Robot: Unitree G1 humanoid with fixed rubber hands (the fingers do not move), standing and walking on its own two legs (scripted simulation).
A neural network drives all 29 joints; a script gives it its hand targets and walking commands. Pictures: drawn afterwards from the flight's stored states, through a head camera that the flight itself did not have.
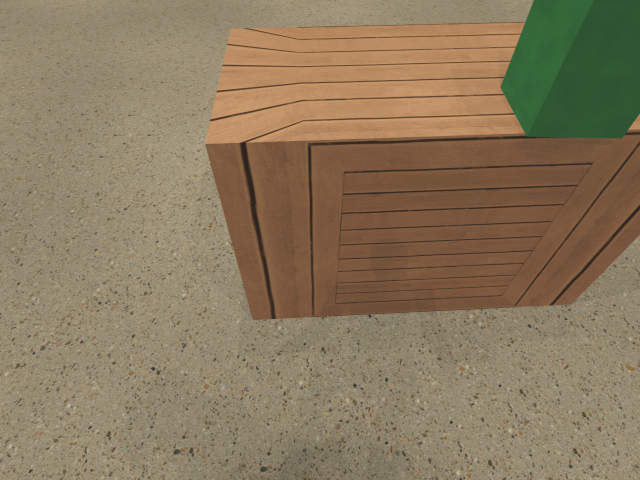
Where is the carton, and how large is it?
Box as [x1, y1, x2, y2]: [500, 0, 639, 137]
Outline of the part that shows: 534,0 500,87 526,135 569,137 622,137 639,113 639,0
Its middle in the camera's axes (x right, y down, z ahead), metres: +0.55 -0.38 +0.78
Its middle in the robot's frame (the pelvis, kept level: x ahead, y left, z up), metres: +0.87 -0.51 +0.12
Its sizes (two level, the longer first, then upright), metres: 0.206 0.200 0.261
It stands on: a pedestal, 0.76 m high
